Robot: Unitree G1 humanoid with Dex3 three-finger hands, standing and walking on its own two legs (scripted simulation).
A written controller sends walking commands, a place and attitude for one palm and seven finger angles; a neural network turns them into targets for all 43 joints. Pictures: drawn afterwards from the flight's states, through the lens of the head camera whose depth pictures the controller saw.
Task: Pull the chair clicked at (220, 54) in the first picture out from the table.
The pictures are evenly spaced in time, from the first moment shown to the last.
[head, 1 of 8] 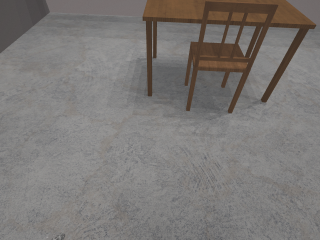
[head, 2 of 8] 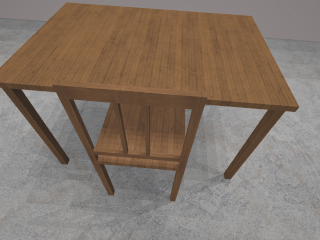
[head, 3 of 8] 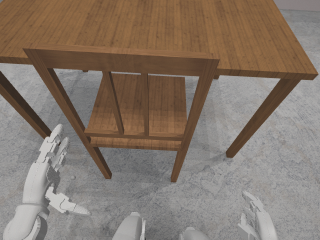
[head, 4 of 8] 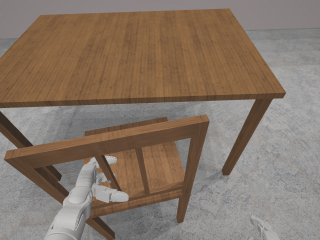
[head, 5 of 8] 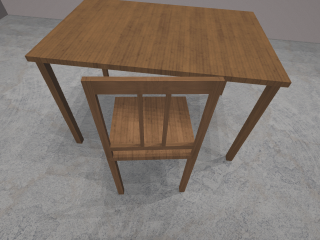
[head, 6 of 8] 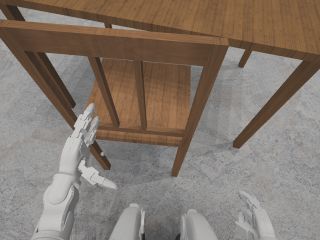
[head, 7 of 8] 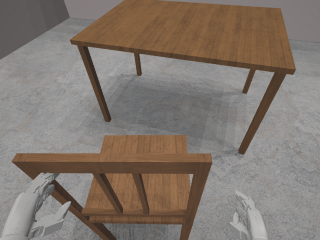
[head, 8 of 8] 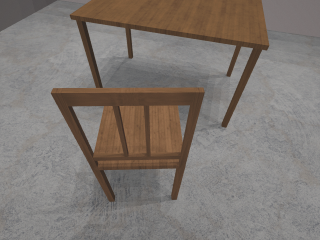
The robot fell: no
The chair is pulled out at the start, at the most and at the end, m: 0.00 0.59 0.58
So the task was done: yes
